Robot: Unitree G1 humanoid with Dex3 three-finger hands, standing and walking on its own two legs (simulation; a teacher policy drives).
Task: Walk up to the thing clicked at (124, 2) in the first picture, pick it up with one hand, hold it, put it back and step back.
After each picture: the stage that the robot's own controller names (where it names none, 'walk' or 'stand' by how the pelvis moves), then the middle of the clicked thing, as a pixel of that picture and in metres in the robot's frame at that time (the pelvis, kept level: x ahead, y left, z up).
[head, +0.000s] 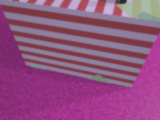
stand; out of the picture +1.01 -0.26 +0.01
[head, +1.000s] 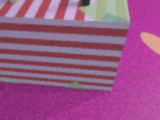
walk; out of the picture +0.92 +0.03 +0.04
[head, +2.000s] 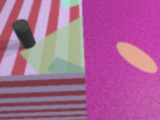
stand; (24, 34) +0.57 +0.29 +0.02
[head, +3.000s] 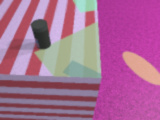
stand; (41, 34) +0.57 +0.19 +0.04
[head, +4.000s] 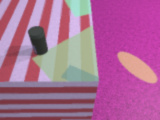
stand; (38, 41) +0.56 +0.20 +0.01
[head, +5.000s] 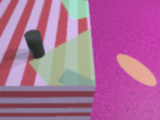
stand; (35, 44) +0.55 +0.21 +0.01
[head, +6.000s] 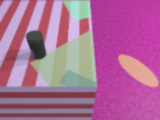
stand; (36, 45) +0.54 +0.21 +0.01
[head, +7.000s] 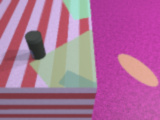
rise first; (36, 45) +0.54 +0.21 +0.01
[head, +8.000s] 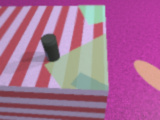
rise first; (51, 48) +0.54 +0.19 +0.02
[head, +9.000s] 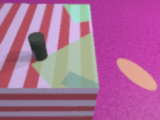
go down; (38, 47) +0.55 +0.18 +0.02
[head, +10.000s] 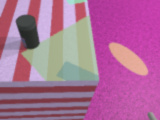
go down; (28, 32) +0.54 +0.18 +0.05
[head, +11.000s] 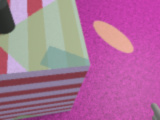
close in; out of the picture +0.54 +0.20 +0.09
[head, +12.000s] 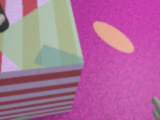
close; out of the picture +0.56 +0.21 +0.09
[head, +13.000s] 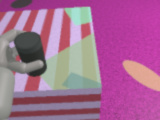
lift; (32, 55) +0.34 +0.15 +0.20
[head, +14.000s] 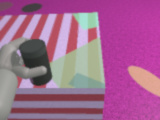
lift; (37, 63) +0.31 +0.14 +0.20
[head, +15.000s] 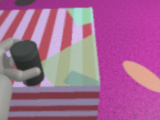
hold; (29, 64) +0.32 +0.16 +0.18
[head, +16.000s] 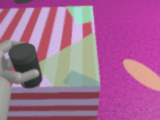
hold; (27, 66) +0.32 +0.17 +0.17
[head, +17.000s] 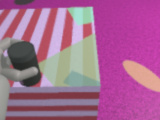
crouch; (26, 64) +0.32 +0.17 +0.17
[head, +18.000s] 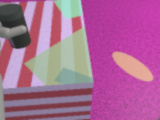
crouch; (15, 27) +0.45 +0.18 +0.20
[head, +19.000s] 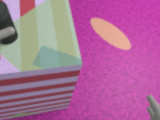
lower; (1, 24) +0.51 +0.18 +0.07
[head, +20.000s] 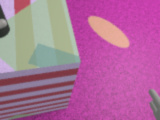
lower; out of the picture +0.53 +0.19 +0.09
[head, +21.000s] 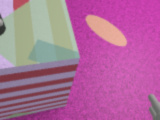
lower; out of the picture +0.53 +0.19 +0.09
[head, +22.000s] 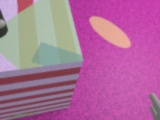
lower; out of the picture +0.52 +0.20 +0.09
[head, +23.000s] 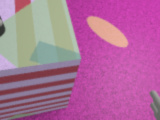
loosen; out of the picture +0.53 +0.20 +0.09
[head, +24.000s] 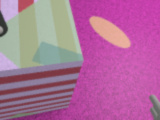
withdraw; out of the picture +0.53 +0.20 +0.09
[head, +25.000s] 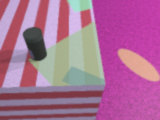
sink last; (35, 44) +0.49 +0.18 +0.06
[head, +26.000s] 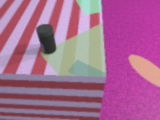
stand; (47, 39) +0.55 +0.19 +0.06
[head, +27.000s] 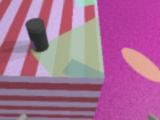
stand; (38, 35) +0.52 +0.19 +0.07
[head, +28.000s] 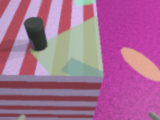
stand; (36, 34) +0.52 +0.19 +0.08
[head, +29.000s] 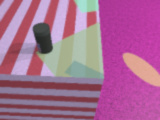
stand; (43, 38) +0.54 +0.18 +0.05
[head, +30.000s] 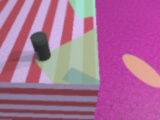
stand; (41, 47) +0.53 +0.19 +0.01
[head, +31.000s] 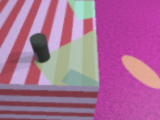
stand; (40, 48) +0.52 +0.19 +0.01
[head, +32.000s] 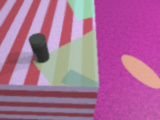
stand; (39, 48) +0.52 +0.19 +0.01
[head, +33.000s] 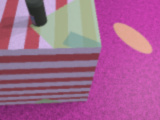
walk; (36, 10) +0.61 +0.19 +0.04
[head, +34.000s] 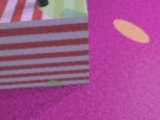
walk; out of the picture +0.87 +0.27 +0.03
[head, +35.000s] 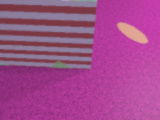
stand; out of the picture +1.18 +0.15 +0.03
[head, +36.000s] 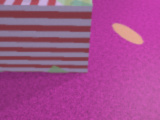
stand; out of the picture +1.12 +0.18 +0.01
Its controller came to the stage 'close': yes
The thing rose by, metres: 0.21
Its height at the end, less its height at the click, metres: +0.00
